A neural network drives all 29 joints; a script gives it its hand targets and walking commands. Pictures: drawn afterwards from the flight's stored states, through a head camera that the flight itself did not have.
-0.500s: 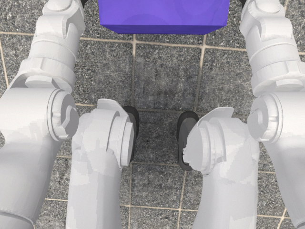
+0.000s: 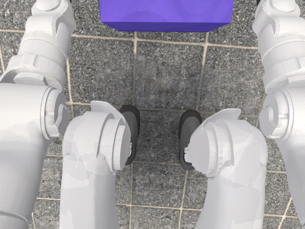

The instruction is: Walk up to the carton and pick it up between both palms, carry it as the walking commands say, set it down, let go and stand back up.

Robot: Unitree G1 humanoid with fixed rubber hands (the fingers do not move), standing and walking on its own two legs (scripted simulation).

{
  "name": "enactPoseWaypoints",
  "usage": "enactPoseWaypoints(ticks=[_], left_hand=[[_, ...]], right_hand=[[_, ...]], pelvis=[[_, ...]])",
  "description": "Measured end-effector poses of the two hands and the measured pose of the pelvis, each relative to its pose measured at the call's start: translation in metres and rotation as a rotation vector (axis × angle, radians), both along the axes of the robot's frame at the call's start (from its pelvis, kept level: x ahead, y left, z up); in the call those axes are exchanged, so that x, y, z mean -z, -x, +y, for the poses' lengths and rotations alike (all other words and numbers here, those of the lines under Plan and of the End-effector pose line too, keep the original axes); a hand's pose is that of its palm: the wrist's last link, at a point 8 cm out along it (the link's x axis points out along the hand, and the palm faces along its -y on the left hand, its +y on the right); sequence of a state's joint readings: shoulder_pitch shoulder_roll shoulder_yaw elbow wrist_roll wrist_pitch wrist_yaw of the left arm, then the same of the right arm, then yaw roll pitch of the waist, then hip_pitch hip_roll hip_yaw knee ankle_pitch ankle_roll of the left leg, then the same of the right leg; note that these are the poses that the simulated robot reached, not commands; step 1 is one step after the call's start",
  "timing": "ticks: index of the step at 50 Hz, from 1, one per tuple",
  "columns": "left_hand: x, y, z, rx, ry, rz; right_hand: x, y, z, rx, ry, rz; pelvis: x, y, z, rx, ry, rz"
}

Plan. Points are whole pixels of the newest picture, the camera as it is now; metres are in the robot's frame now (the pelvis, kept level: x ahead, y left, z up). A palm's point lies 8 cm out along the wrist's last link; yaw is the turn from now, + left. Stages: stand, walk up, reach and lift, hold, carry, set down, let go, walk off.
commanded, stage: set down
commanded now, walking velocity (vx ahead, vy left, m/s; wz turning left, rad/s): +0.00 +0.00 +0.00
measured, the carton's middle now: out of the picture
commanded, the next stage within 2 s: let go in 1.52 s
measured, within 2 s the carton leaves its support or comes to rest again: neither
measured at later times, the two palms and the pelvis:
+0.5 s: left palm out of the picture +0.54 +0.21 -0.10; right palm out of the picture +0.55 -0.20 -0.10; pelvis -0.01 +0.00 +0.05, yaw +0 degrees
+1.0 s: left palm out of the picture +0.55 +0.22 +0.06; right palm out of the picture +0.57 -0.21 +0.05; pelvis +0.01 -0.01 +0.17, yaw +0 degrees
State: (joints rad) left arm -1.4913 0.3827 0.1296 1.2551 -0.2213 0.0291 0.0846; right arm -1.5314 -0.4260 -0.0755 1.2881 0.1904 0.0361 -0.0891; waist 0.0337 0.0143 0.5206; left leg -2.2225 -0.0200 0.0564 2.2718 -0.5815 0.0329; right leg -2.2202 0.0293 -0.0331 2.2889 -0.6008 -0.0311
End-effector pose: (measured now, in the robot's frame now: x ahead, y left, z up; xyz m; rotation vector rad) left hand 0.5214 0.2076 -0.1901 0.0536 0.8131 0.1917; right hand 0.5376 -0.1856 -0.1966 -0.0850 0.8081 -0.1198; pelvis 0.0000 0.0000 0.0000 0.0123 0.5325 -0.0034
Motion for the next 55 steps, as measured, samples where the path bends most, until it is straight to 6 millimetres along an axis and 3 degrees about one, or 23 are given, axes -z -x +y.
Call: enactPoseWaypoints(ticks=[8,17,36,55], left_hand=[[-0.004,-0.004,0.003,-0.001,0.0,-0.036],[-0.043,-0.014,0.0,0.0,0.0,-0.107],[-0.155,-0.021,0.008,-0.02,-0.012,-0.139],[-0.286,-0.022,0.019,0.002,-0.011,-0.132]], right_hand=[[-0.009,-0.009,-0.008,0.004,-0.002,-0.048],[-0.046,-0.016,-0.004,0.008,-0.004,-0.098],[-0.161,-0.026,-0.01,0.013,-0.006,-0.134],[-0.286,-0.03,-0.019,-0.012,-0.013,-0.133]], pelvis=[[0.002,0.001,-0.001,0.002,0.001,0.0],[-0.016,0.004,-0.003,0.001,0.0,-0.016],[-0.085,0.005,-0.004,0.006,0.001,0.054],[-0.197,-0.025,-0.006,-0.003,-0.001,0.202]])
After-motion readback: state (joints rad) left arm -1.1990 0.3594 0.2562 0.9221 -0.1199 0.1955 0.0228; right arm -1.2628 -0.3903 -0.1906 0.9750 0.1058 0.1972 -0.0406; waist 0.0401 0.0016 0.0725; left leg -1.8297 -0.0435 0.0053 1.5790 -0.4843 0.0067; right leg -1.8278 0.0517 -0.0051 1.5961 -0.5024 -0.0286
